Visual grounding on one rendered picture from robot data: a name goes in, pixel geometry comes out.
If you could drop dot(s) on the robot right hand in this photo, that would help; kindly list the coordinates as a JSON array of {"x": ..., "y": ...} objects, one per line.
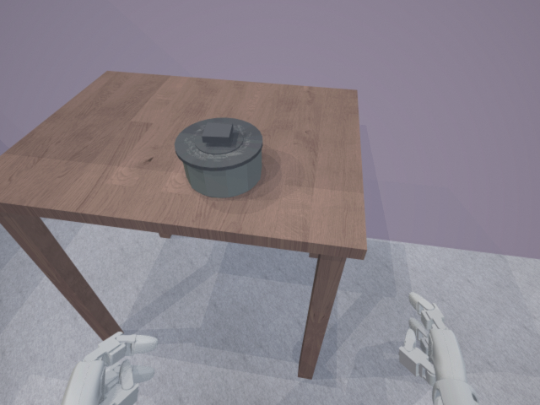
[{"x": 438, "y": 343}]

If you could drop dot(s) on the lid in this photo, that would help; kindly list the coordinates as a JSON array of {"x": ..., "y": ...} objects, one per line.
[{"x": 244, "y": 146}]

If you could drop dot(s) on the right robot forearm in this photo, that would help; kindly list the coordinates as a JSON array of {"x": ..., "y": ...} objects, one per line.
[{"x": 453, "y": 392}]

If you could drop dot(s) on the robot left hand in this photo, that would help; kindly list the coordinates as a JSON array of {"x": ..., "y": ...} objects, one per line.
[{"x": 90, "y": 383}]

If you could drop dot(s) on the knob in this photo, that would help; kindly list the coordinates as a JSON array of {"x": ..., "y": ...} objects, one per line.
[{"x": 217, "y": 132}]

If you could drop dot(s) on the table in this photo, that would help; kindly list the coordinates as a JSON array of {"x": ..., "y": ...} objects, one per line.
[{"x": 108, "y": 157}]

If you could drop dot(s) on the pot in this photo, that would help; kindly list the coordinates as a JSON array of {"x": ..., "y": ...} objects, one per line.
[{"x": 225, "y": 183}]

